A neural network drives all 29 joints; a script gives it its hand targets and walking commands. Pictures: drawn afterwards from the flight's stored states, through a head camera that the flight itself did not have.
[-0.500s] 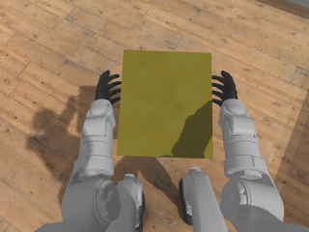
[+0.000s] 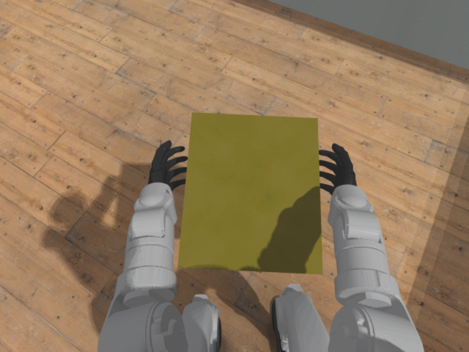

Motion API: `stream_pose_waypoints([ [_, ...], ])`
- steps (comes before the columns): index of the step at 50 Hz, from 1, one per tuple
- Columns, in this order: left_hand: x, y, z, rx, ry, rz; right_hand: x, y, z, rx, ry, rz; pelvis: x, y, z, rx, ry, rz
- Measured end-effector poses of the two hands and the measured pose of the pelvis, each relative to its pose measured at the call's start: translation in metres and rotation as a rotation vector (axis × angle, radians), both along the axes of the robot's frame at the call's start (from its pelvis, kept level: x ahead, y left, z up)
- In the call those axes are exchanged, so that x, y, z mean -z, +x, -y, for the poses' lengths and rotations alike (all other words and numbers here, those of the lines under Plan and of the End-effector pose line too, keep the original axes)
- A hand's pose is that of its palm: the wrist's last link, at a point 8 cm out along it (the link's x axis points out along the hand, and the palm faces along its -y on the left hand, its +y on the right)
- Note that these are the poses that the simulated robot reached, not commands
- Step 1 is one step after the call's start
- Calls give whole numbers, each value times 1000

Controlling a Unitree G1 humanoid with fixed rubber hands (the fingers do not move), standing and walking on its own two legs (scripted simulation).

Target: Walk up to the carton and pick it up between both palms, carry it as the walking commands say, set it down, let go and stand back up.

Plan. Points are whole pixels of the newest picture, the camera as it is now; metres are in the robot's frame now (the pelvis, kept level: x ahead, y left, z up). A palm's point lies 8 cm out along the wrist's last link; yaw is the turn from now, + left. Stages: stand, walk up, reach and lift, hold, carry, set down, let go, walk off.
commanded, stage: reach and lift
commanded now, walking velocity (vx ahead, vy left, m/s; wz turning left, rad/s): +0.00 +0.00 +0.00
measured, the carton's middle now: (249, 197) +0.41 -0.02 -0.12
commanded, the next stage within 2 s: none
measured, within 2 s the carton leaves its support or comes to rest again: neither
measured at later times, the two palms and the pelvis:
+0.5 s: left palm (143, 179) +0.39 +0.14 +0.04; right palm (358, 180) +0.37 -0.18 +0.03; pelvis +0.02 +0.00 +0.07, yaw +0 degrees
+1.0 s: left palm (119, 172) +0.36 +0.15 +0.11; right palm (379, 173) +0.35 -0.17 +0.11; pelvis +0.03 +0.00 +0.11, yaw +0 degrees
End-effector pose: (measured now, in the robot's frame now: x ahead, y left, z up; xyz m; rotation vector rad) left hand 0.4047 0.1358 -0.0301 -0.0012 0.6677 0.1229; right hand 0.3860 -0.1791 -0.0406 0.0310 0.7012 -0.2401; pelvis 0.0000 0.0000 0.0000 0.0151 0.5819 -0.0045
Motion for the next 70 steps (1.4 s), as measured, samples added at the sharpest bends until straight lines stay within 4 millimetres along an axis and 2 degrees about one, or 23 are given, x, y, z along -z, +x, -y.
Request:
stream_pose_waypoints([
  [20,-57,-16,-6,8,-5,-12,-60,-14,-2,-26,23,3,-55,16,-2,-3,-6,134],
  [33,-96,-26,-8,4,0,-4,-99,-23,-5,-28,21,14,-82,25,-4,-5,-10,242],
  [53,-152,-43,-11,8,28,17,-156,-41,-9,-37,-1,33,-110,33,-3,-8,-12,460],
  [70,-197,-49,-13,21,36,56,-200,-46,-11,-45,-19,69,-123,41,-4,-3,-18,619],
])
